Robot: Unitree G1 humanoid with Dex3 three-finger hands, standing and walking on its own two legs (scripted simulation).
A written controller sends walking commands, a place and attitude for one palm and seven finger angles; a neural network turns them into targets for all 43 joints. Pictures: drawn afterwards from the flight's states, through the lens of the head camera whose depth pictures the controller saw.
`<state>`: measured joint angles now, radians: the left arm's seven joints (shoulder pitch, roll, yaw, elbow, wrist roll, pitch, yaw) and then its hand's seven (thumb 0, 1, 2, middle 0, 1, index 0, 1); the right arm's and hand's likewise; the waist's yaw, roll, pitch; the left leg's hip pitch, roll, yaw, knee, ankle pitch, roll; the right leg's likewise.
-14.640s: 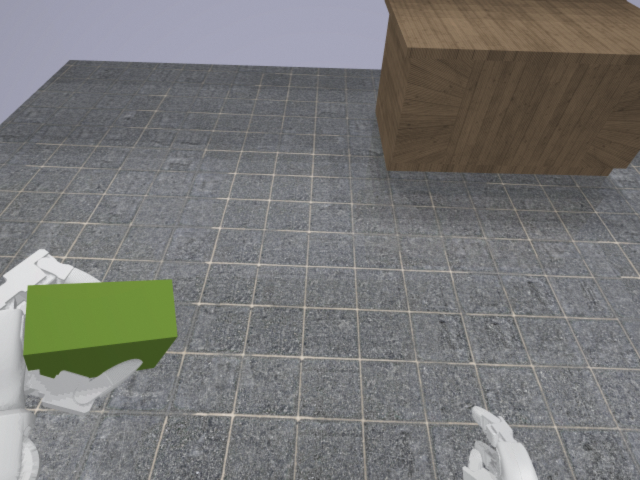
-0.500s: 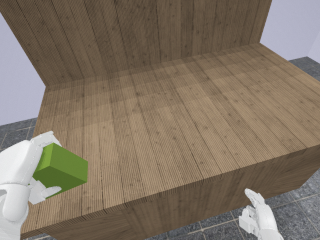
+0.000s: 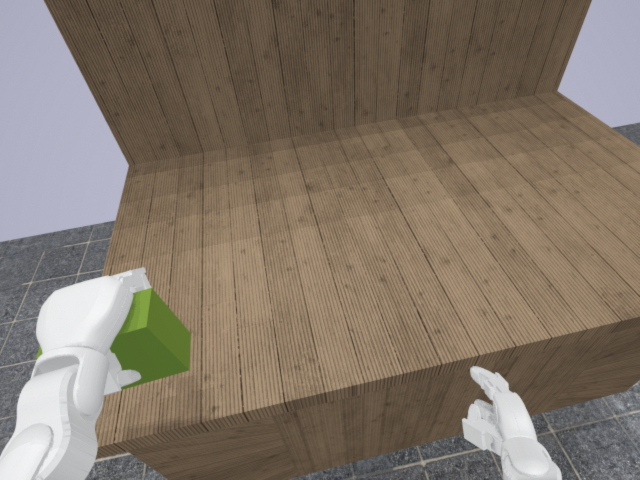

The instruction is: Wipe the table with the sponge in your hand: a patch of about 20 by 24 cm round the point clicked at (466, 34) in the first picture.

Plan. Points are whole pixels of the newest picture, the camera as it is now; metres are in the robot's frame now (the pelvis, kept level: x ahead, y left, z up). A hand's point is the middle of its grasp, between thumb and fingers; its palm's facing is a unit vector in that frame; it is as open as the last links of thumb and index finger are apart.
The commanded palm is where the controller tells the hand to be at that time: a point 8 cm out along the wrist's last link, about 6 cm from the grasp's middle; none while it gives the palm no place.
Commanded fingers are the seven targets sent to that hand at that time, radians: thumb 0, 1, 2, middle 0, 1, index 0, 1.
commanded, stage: turn the palm down, sponge in hand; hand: left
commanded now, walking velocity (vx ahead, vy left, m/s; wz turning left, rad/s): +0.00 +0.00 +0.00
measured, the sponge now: (130, 351) +0.22 +0.29 +0.05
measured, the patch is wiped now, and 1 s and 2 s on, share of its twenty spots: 0.00 0.00 0.00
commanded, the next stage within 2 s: move the sponge above the wiping area in 0.46 s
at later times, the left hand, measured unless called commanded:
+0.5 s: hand (119, 334) +0.22 +0.29 +0.09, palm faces +0.01 -0.09 -1.00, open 9.9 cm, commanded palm +0.19 +0.28 +0.15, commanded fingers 0.00 0.10 1.30 -1.20 -1.60 -1.20 -1.60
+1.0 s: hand (127, 338) +0.23 +0.29 +0.07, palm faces -0.03 -0.08 -1.00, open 9.9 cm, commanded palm +0.20 +0.28 +0.14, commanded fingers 0.00 0.10 1.30 -1.20 -1.60 -1.20 -1.60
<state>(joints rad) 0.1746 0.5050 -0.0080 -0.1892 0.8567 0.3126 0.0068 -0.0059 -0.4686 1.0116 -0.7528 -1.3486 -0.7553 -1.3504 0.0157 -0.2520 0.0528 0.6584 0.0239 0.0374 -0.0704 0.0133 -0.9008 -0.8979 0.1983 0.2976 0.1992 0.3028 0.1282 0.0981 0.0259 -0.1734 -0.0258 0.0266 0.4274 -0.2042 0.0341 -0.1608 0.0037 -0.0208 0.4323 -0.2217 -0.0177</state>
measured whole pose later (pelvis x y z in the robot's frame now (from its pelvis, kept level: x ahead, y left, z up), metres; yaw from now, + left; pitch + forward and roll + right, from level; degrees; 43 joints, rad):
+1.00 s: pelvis +0.00 -0.01 +0.00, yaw +0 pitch -3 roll +0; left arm 0.12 0.49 -0.01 -0.03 0.91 0.24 0.02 0.00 -0.47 1.01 -0.75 -1.35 -0.75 -1.35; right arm 0.02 -0.26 0.03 0.70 0.03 0.02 -0.07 0.01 -0.90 -0.90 0.20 0.30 0.20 0.30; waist 0.12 0.09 0.03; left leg -0.16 -0.01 0.02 0.40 -0.19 0.02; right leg -0.15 0.02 -0.02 0.40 -0.20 -0.03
